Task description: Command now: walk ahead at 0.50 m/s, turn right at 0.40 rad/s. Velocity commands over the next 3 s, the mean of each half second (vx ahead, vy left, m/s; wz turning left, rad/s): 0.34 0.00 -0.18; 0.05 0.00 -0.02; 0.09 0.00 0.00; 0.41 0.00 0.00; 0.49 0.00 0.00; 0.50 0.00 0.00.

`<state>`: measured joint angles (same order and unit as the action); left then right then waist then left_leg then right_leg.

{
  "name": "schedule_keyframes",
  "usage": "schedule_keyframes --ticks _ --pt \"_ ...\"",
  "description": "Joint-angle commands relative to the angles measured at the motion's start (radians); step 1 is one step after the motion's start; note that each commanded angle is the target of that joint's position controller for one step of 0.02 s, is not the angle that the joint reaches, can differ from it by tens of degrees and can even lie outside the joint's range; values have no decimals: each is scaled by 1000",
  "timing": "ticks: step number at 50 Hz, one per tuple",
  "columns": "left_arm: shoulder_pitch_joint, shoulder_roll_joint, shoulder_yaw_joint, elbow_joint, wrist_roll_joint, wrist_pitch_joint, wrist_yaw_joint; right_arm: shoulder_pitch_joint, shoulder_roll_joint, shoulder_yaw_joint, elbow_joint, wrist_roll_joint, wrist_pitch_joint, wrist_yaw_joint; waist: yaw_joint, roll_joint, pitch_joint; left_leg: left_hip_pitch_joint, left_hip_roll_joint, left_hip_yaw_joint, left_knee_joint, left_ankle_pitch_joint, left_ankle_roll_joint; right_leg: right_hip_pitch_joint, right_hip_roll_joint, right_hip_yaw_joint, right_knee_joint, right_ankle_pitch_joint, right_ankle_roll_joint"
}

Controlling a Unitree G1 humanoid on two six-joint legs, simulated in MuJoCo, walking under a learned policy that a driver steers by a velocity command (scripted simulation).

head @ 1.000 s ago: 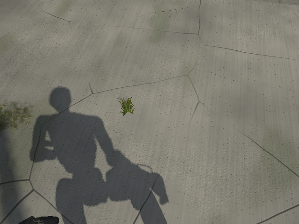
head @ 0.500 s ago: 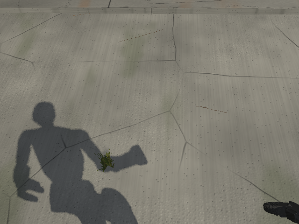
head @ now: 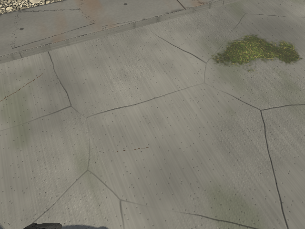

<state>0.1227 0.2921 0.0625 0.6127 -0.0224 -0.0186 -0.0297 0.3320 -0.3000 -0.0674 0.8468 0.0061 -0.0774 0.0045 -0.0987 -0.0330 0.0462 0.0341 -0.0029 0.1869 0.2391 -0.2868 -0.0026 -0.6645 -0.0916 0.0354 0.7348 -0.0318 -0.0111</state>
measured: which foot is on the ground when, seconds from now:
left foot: down 0.00-0.14, up 0.16-0.52, down 0.54-1.00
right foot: up 0.00-0.10, down 0.12-1.00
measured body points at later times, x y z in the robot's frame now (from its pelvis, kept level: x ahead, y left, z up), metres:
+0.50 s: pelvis +0.25 -0.04 +0.00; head +0.28 -0.05 +0.45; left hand +0.35 +0.23 -0.11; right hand +0.40 -0.31 -0.11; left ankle +0.39 +0.09 -0.71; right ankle +0.20 -0.13 -0.74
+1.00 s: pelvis +0.32 -0.03 -0.01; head +0.34 -0.03 +0.44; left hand +0.38 +0.24 -0.15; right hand +0.45 -0.29 -0.13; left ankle +0.39 +0.07 -0.74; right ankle +0.23 -0.14 -0.74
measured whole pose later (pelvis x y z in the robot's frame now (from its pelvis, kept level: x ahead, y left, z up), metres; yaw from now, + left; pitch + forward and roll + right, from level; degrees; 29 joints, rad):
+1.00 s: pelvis +0.32 -0.03 -0.01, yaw -4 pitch +0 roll +0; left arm 0.23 0.25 0.04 1.02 0.00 0.02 0.04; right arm 0.07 -0.24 -0.03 0.92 0.00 0.00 0.00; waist 0.01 0.01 0.03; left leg -0.33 -0.01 0.02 0.53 -0.19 0.03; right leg -0.08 0.00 0.02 0.48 -0.40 0.00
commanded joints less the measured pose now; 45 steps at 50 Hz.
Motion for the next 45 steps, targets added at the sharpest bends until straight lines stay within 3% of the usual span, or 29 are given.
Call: schedule_keyframes --ticks 1,3,4,5,6,7,8,9,10,11,12,15,17,19,23,25,27,28,29,30,31,32,34,35,37,41,45 --pt "-117 28 -2 -105 -1 -22 -17 -3 -182 -40 -34 19 0 1 14 85 53 -13 285 -99 -85 401 161 34 26 -37 -103 -19 -31" --pt "-102 59 12 -110 7 -23 -20 -2 -208 -46 -22 30 11 0 52 108 27 41 300 -78 -1 663 148 111 69 -72 -147 -112 -67" --pt "-37 88 27 -96 14 -22 -19 -6 -222 -48 -17 33 17 -3 102 124 -25 50 292 -55 104 836 134 223 103 -96 -171 -136 -89" --pt "110 128 52 -52 14 -19 -13 -16 -214 -41 -15 33 24 -8 188 113 -111 -4 261 -15 279 921 107 442 141 -117 -231 -74 -120" --pt "271 189 80 -7 11 -11 3 -9 -177 -23 -25 15 20 -13 259 77 -206 -200 222 -2 517 739 69 737 87 -21 -205 -37 -152" --pt "322 307 97 7 11 -11 14 83 -50 23 -77 -18 3 -1 187 -185 -343 -626 64 -16 922 -19 -1 1097 -201 491 -241 -181 -315" --pt "333 234 73 -12 7 -20 12 43 -100 16 -55 5 -24 6 222 -135 -469 -716 10 -226 1086 -302 -1 1110 -291 743 -382 -218 -370" --pt "269 188 52 -5 20 -31 7 -64 -162 -4 -92 43 -35 12 225 -94 -307 -790 54 -248 1116 -249 4 992 -259 563 -394 -39 -322" --pt "205 162 42 -1 21 -38 6 -101 -146 1 -103 40 -40 8 186 -59 -207 -769 95 -236 1058 -179 9 847 -214 402 -380 181 -289" --pt "146 126 32 3 21 -42 4 -108 -138 0 -92 16 -37 1 148 -18 -147 -732 122 -229 985 -137 -1 727 -170 293 -383 332 -263" --pt "107 100 24 0 26 -46 5 -85 -138 -5 -82 6 -25 -1 111 -29 -129 -661 139 -233 944 -111 -8 634 -143 228 -406 409 -249" --pt "63 106 24 24 29 -61 10 -22 -85 5 -53 -1 15 -3 55 -20 -124 -538 126 -217 839 -43 -47 489 -125 133 -473 535 -262" --pt "45 117 26 48 31 -62 20 -61 -60 14 -64 -12 26 -9 51 -30 -103 -523 115 -209 700 42 -61 447 -98 62 -483 563 -249" --pt "50 120 25 70 33 -54 30 -117 -44 23 -72 -15 25 -5 74 -47 -105 -479 98 -198 550 180 -58 441 -61 5 -477 533 -220" --pt "96 126 20 132 30 -38 34 -199 -67 19 -87 -10 21 7 113 -44 -111 -437 67 -212 391 293 -38 507 -87 32 -446 436 -200" --pt "88 125 18 155 24 -30 34 -210 -86 12 -92 -18 19 12 104 -45 -103 -421 56 -215 338 250 -10 530 -101 59 -388 388 -185" --pt "87 99 8 174 16 -24 37 -157 -103 1 -69 -30 14 11 68 -17 -115 -294 45 -206 202 402 28 516 -51 59 -290 261 -131" --pt "136 75 1 184 35 -29 39 -150 -153 -8 -73 -36 13 3 89 54 -145 -192 129 -286 199 772 57 483 14 29 -216 127 -77" --pt "280 33 -11 213 50 -33 40 -178 -171 -6 -82 -44 19 -5 167 187 -227 -25 253 -400 256 954 171 382 78 10 -140 -179 -20" --pt "267 39 -14 232 46 -22 48 -175 -79 14 -75 -34 35 -5 128 215 -262 -31 294 -466 230 857 247 375 92 9 -96 -384 19" --pt "224 60 -9 224 31 -3 54 -189 -44 27 -65 -26 45 0 126 211 -239 -73 287 -494 192 676 252 362 84 15 -102 -433 27" --pt "198 63 -6 227 24 18 61 -212 -46 27 -61 -22 53 4 131 196 -216 -117 269 -503 163 488 230 368 75 18 -137 -406 27" --pt "181 69 -5 240 32 55 66 -296 -71 24 -75 -16 61 10 152 172 -143 -275 205 -437 125 166 147 457 60 23 -276 -273 9" --pt "175 85 -2 252 35 61 65 -323 -72 23 -85 -16 60 12 142 132 -97 -311 153 -369 125 78 106 449 59 21 -297 -266 -3" --pt "155 86 0 273 33 53 66 -302 -75 21 -65 -17 48 11 121 92 -94 -276 106 -312 169 187 77 457 58 25 -305 -218 -15" --pt "152 77 0 321 28 28 67 -261 -61 19 -21 -9 39 -3 102 39 -164 -147 90 -271 264 527 103 479 47 28 -308 -33 -2" --pt "153 60 -4 362 26 34 67 -285 -51 16 4 -7 56 -5 106 26 -128 -161 78 -257 264 485 110 478 53 17 -313 -36 -1"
